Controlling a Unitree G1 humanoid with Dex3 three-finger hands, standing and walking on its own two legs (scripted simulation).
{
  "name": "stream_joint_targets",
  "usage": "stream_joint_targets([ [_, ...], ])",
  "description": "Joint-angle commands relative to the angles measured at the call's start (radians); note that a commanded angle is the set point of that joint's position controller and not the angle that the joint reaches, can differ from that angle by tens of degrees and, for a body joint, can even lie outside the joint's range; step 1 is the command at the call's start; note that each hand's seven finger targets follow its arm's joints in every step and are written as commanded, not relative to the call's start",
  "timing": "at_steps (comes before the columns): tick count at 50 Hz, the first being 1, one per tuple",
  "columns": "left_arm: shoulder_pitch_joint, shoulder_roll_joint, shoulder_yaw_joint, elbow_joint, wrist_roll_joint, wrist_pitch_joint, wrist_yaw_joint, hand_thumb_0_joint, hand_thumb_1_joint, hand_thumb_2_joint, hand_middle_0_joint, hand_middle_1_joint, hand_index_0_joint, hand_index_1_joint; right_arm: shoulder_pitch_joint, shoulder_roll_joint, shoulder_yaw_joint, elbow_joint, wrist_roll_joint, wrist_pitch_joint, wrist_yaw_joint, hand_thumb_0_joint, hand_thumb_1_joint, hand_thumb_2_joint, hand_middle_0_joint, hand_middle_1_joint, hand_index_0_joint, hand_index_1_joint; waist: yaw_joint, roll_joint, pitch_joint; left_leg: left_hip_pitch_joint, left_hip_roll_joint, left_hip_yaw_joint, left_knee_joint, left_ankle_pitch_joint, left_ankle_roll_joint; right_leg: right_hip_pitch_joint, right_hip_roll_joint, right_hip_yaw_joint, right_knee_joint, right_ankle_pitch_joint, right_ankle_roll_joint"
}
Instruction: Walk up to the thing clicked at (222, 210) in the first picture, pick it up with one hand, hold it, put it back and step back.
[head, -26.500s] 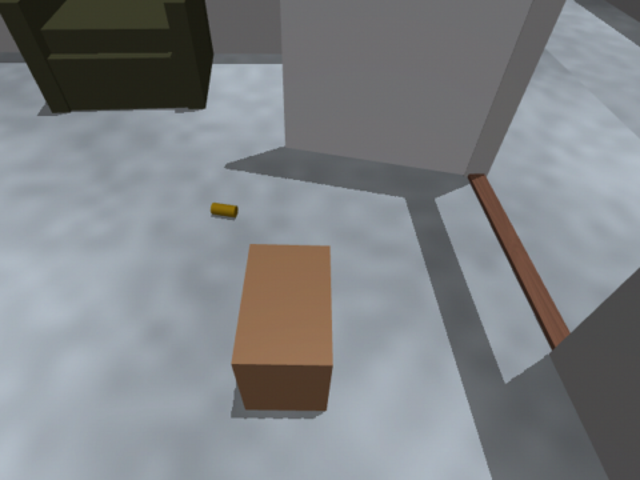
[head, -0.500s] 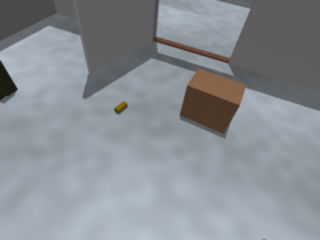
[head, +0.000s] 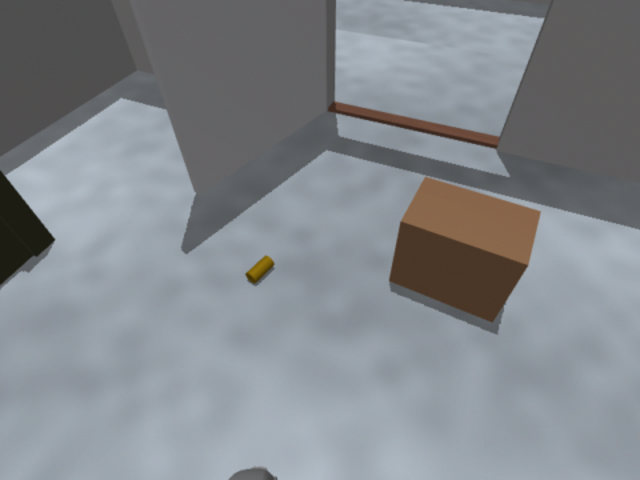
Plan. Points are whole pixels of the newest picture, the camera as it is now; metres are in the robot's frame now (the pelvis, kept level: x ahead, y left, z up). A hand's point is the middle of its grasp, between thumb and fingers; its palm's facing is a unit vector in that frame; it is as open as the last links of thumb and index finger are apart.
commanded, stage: walk up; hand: left
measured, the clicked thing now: (260, 269) +0.98 +0.27 -0.74
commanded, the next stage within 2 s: none
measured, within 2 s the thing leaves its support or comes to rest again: neither
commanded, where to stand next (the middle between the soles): +0.59 +0.03 m, yaw -1 degrees
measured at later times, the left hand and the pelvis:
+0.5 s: hand (132, 379) +0.30 +0.31 -0.14, palm faces -0.11 -0.93 -0.35, open 7.4 cm; pelvis +0.21 +0.04 +0.00, yaw -2 degrees
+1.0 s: hand (143, 324) +0.41 +0.33 -0.16, palm faces -0.03 -0.93 -0.37, open 7.4 cm; pelvis +0.38 +0.05 -0.01, yaw +0 degrees
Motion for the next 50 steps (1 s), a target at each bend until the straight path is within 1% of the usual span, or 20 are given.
stream_joint_targets([
  [1, -0.016, 0.312, 0.096, -0.091, 0.000, -0.027, 0.012, 0.000, 0.900, 0.900, -0.200, -0.300, -0.200, -0.300, -0.011, -0.174, -0.065, -0.078, -0.009, -0.022, 0.013, 0.000, -0.900, -0.900, 0.200, 0.300, 0.200, 0.300, 0.010, -0.223, 0.001, 0.002, 0.041, 0.018, -0.217, 0.095, -0.008, -0.040, -0.227, 0.199, -0.284, -0.185, -0.194],
  [4, -0.033, 0.321, 0.093, -0.090, -0.001, -0.021, 0.007, 0.000, 0.900, 0.900, -0.200, -0.300, -0.200, -0.300, -0.026, -0.170, -0.072, -0.080, -0.010, -0.034, 0.016, 0.000, -0.900, -0.900, 0.200, 0.300, 0.200, 0.300, -0.008, -0.190, -0.019, 0.112, 0.021, 0.059, -0.314, 0.154, 0.002, -0.060, -0.222, 0.165, -0.236, -0.178, -0.168],
  [7, -0.034, 0.275, 0.067, -0.089, 0.003, -0.009, 0.007, 0.000, 0.900, 0.900, -0.200, -0.300, -0.200, -0.300, 0.110, -0.206, -0.095, -0.032, -0.019, -0.045, -0.002, 0.000, -0.900, -0.900, 0.200, 0.300, 0.200, 0.300, -0.100, -0.078, -0.076, 0.409, -0.038, 0.103, -0.356, 0.101, 0.020, -0.200, -0.164, 0.085, 0.024, -0.045, -0.123],
  [8, 0.000, 0.218, 0.047, -0.093, 0.005, -0.007, 0.007, 0.000, 0.900, 0.900, -0.200, -0.300, -0.200, -0.300, 0.217, -0.266, -0.114, -0.006, -0.020, -0.053, -0.016, 0.000, -0.900, -0.900, 0.200, 0.300, 0.200, 0.300, -0.149, 0.117, -0.129, 0.550, 0.034, -0.043, -0.459, -0.088, 0.062, -0.293, -0.093, 0.015, 0.340, 0.028, -0.084],
  [9, 0.022, 0.152, 0.030, -0.106, -0.012, -0.003, 0.008, 0.000, 0.900, 0.900, -0.200, -0.300, -0.200, -0.300, 0.247, -0.354, -0.130, -0.032, -0.025, -0.062, -0.028, 0.000, -0.900, -0.900, 0.200, 0.300, 0.200, 0.300, -0.144, 0.291, -0.120, 0.608, 0.309, -0.584, -0.674, -0.267, 0.148, -0.525, 0.070, 0.033, 0.608, -0.251, -0.021],
  [10, 0.012, 0.267, 0.055, -0.082, -0.009, 0.005, 0.028, 0.000, 0.900, 0.900, -0.200, -0.300, -0.200, -0.300, 0.204, -0.377, -0.133, -0.053, 0.013, -0.060, -0.029, 0.000, -0.900, -0.900, 0.200, 0.300, 0.200, 0.300, -0.133, 0.138, -0.130, 0.552, 0.390, -0.706, -0.717, -0.255, 0.251, -0.519, 0.029, 0.154, 0.685, -0.280, -0.034],
  [13, 0.042, 0.259, 0.049, -0.026, -0.025, 0.005, 0.027, 0.000, 0.900, 0.900, -0.200, -0.300, -0.200, -0.300, 0.094, -0.255, -0.086, -0.079, 0.009, -0.063, -0.045, 0.000, -0.900, -0.900, 0.200, 0.300, 0.200, 0.300, -0.058, 0.007, -0.043, 0.428, 0.258, -0.301, -0.633, 0.207, 0.175, -0.446, -0.042, 0.224, 0.633, -0.109, -0.022],
  [15, 0.083, 0.243, 0.050, -0.007, -0.022, 0.014, 0.018, 0.000, 0.900, 0.900, -0.200, -0.300, -0.200, -0.300, 0.073, -0.245, -0.075, -0.079, 0.013, -0.069, -0.045, 0.000, -0.900, -0.900, 0.200, 0.300, 0.200, 0.300, -0.029, 0.073, -0.048, 0.373, 0.238, -0.173, -0.624, 0.362, 0.186, -0.371, -0.058, 0.182, 0.560, -0.087, -0.002],
  [22, -0.077, 0.203, 0.056, -0.063, -0.005, 0.028, -0.024, 0.000, 0.900, 0.900, -0.200, -0.300, -0.200, -0.300, 0.078, -0.260, -0.079, -0.105, 0.002, -0.067, -0.039, 0.000, -0.900, -0.900, 0.200, 0.300, 0.200, 0.300, -0.060, 0.069, 0.013, 0.297, 0.191, -0.050, -0.685, 0.181, 0.204, -0.288, -0.067, 0.078, 0.233, 0.059, 0.012],
  [26, -0.079, 0.197, 0.064, -0.057, -0.003, 0.018, -0.023, 0.000, 0.900, 0.900, -0.200, -0.300, -0.200, -0.300, 0.054, -0.260, -0.076, -0.122, 0.003, -0.055, -0.040, 0.000, -0.900, -0.900, 0.200, 0.300, 0.200, 0.300, -0.038, 0.044, -0.025, 0.261, 0.191, -0.034, -0.581, 0.192, 0.181, -0.121, -0.018, 0.040, 0.104, 0.069, -0.005],
  [28, 0.008, 0.222, 0.078, -0.028, 0.001, 0.007, -0.011, 0.000, 0.900, 0.900, -0.200, -0.300, -0.200, -0.300, 0.045, -0.232, -0.064, -0.136, 0.004, -0.047, -0.041, 0.000, -0.900, -0.900, 0.200, 0.300, 0.200, 0.300, 0.017, -0.058, -0.072, 0.198, 0.148, 0.015, -0.392, 0.251, 0.142, 0.079, 0.026, 0.018, 0.013, 0.081, -0.019],
  [29, 0.093, 0.259, 0.098, -0.006, 0.004, -0.003, 0.001, 0.000, 0.900, 0.900, -0.200, -0.300, -0.200, -0.300, 0.090, -0.178, -0.043, -0.137, 0.004, -0.048, -0.041, 0.000, -0.900, -0.900, 0.200, 0.300, 0.200, 0.300, 0.056, -0.185, -0.129, 0.118, 0.084, 0.064, -0.170, 0.247, 0.109, 0.241, -0.005, 0.093, -0.042, 0.005, -0.042],
  [30, 0.163, 0.349, 0.123, -0.013, 0.007, -0.013, 0.016, 0.000, 0.900, 0.900, -0.200, -0.300, -0.200, -0.300, 0.125, -0.098, -0.015, -0.159, 0.005, -0.049, -0.040, 0.000, -0.900, -0.900, 0.200, 0.300, 0.200, 0.300, 0.073, -0.418, -0.171, -0.068, -0.022, 0.105, 0.103, -0.090, 0.054, 0.351, -0.267, 0.478, -0.154, -0.133, -0.109],
  [31, 0.154, 0.389, 0.123, -0.026, -0.007, -0.012, 0.018, 0.000, 0.900, 0.900, -0.200, -0.300, -0.200, -0.300, 0.101, -0.183, -0.036, -0.141, 0.007, -0.038, -0.048, 0.000, -0.900, -0.900, 0.200, 0.300, 0.200, 0.300, 0.079, -0.328, -0.137, -0.196, -0.071, 0.037, 0.202, -0.204, 0.036, 0.336, -0.393, 0.752, -0.259, -0.207, -0.225],
  [32, 0.109, 0.362, 0.113, -0.043, -0.020, -0.009, 0.019, 0.000, 0.900, 0.900, -0.200, -0.300, -0.200, -0.300, 0.068, -0.229, -0.049, -0.121, 0.002, -0.031, -0.055, 0.000, -0.900, -0.900, 0.200, 0.300, 0.200, 0.300, 0.062, -0.204, -0.086, -0.197, -0.016, -0.039, 0.255, -0.177, 0.032, 0.249, -0.395, 0.707, -0.243, -0.172, -0.262],
  [37, -0.020, 0.285, 0.085, -0.082, -0.014, -0.009, 0.024, 0.000, 0.900, 0.900, -0.200, -0.300, -0.200, -0.300, 0.139, -0.196, -0.052, -0.049, 0.002, -0.019, -0.027, 0.000, -0.900, -0.900, 0.200, 0.300, 0.200, 0.300, -0.021, -0.237, -0.001, -0.038, 0.034, -0.024, 0.044, -0.019, 0.010, -0.029, -0.218, 0.290, -0.251, -0.045, -0.191],
  [44, -0.012, 0.307, 0.089, -0.106, -0.001, -0.005, 0.008, 0.000, 0.900, 0.900, -0.200, -0.300, -0.200, -0.300, 0.022, -0.174, -0.067, -0.073, -0.015, -0.029, -0.002, 0.000, -0.900, -0.900, 0.200, 0.300, 0.200, 0.300, 0.004, -0.236, -0.003, 0.079, 0.014, 0.049, -0.261, 0.077, -0.010, -0.118, -0.219, 0.240, -0.252, -0.264, -0.189],
  [48, -0.042, 0.266, 0.065, -0.112, 0.003, 0.011, 0.005, 0.000, 0.900, 0.900, -0.200, -0.300, -0.200, -0.300, 0.135, -0.195, -0.084, -0.030, -0.019, -0.049, -0.016, 0.000, -0.900, -0.900, 0.200, 0.300, 0.200, 0.300, -0.084, -0.103, -0.035, 0.381, -0.049, 0.102, -0.380, 0.054, 0.011, -0.279, -0.153, 0.153, -0.035, -0.327, -0.135],
  [49, -0.026, 0.212, 0.047, -0.117, 0.009, 0.015, 0.005, 0.000, 0.900, 0.900, -0.200, -0.300, -0.200, -0.300, 0.236, -0.243, -0.099, -0.003, -0.022, -0.056, -0.031, 0.000, -0.900, -0.900, 0.200, 0.300, 0.200, 0.300, -0.131, 0.063, -0.081, 0.512, 0.017, -0.039, -0.469, -0.129, 0.045, -0.375, -0.100, 0.104, 0.218, -0.268, -0.097],
  [50, 0.003, 0.144, 0.029, -0.126, -0.015, 0.018, 0.005, 0.000, 0.900, 0.900, -0.200, -0.300, -0.200, -0.300, 0.258, -0.338, -0.118, -0.029, -0.031, -0.066, -0.040, 0.000, -0.900, -0.900, 0.200, 0.300, 0.200, 0.300, -0.127, 0.264, -0.073, 0.560, 0.296, -0.583, -0.722, -0.450, 0.156, -0.579, 0.064, 0.023, 0.528, -0.261, -0.025],
])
